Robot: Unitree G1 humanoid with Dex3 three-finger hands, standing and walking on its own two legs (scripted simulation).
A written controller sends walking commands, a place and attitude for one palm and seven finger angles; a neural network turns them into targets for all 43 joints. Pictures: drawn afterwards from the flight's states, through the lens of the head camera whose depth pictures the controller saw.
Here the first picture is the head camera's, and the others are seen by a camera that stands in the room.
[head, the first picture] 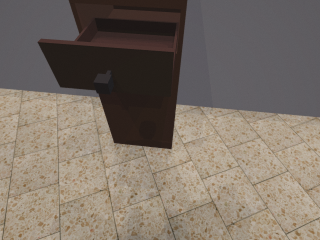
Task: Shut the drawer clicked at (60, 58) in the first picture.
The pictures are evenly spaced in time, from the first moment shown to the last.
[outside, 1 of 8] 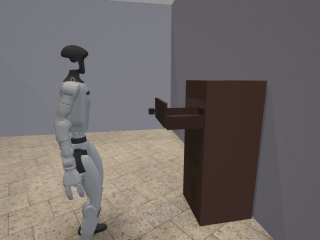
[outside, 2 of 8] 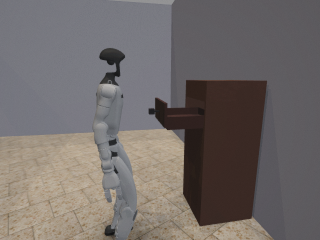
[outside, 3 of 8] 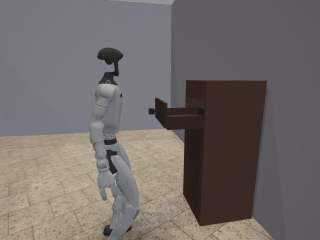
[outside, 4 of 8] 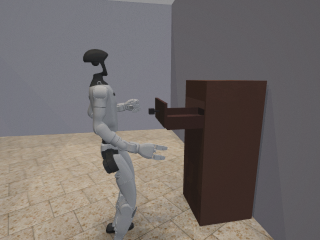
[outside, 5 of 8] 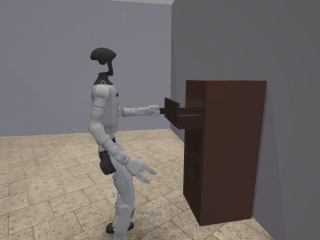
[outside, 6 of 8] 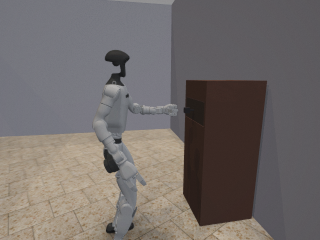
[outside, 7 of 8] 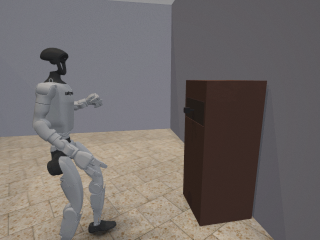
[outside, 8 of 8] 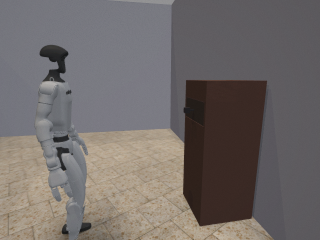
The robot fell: no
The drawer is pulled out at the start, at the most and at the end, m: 0.28 0.28 0.00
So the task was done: yes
